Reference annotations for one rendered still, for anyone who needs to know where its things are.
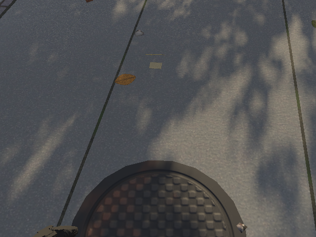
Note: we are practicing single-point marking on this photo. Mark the robot left hand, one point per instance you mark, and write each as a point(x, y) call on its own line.
point(58, 231)

